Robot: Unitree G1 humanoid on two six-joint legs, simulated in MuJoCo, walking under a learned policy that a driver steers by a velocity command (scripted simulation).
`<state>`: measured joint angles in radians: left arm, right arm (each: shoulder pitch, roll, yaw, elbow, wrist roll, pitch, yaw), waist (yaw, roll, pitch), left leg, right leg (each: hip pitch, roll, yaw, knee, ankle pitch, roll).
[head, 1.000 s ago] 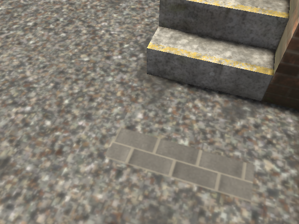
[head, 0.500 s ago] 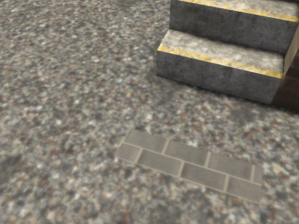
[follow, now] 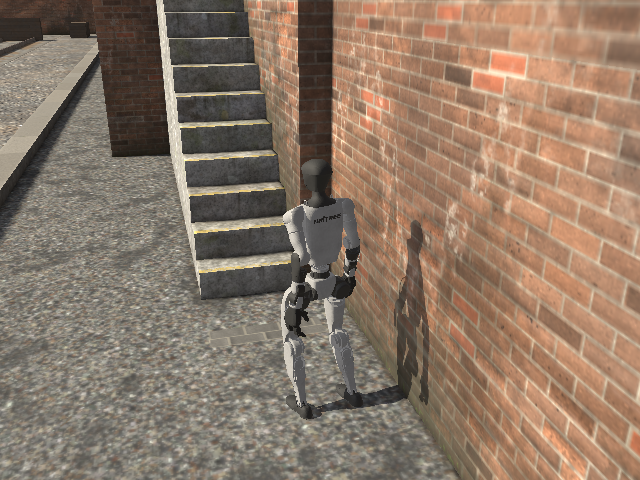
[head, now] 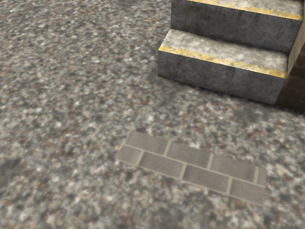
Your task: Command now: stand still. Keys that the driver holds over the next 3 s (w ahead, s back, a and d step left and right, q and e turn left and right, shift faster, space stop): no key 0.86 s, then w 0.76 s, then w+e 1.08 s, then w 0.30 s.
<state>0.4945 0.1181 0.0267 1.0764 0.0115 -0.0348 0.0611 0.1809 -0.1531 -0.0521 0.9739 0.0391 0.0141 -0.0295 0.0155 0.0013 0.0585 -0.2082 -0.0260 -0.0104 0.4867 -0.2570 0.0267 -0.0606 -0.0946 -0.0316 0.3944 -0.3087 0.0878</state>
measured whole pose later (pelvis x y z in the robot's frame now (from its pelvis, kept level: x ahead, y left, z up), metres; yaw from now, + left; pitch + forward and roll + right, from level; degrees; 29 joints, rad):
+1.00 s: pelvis +0.01 +0.00 -0.01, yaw +0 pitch -1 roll +0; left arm 0.54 0.11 0.04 1.07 -0.01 -0.04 0.08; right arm 0.22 -0.14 -0.06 0.99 0.06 0.00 -0.03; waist 0.02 -0.01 0.03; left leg -0.23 -0.03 0.00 0.54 -0.32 0.04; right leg -0.12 -0.09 -0.02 0.53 -0.43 0.03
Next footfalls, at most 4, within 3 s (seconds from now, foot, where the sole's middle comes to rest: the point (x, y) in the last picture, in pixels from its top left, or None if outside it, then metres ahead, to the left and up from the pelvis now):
1.56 left None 0.42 0.13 -0.78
2.16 right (185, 176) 0.74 -0.11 -0.78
2.64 left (168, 122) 1.07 -0.04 -0.78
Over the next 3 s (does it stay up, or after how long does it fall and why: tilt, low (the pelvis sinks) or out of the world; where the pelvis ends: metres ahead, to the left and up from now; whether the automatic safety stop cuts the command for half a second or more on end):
stays up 1.00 -0.13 0.01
